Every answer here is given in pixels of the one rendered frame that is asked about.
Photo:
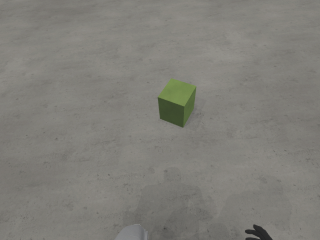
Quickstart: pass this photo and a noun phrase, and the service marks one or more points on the right robot hand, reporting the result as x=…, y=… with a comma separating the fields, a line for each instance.
x=259, y=232

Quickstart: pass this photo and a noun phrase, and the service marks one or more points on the carton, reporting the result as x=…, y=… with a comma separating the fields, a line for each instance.
x=176, y=102

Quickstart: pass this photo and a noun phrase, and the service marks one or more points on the left robot thigh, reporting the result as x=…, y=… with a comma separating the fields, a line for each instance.
x=132, y=232

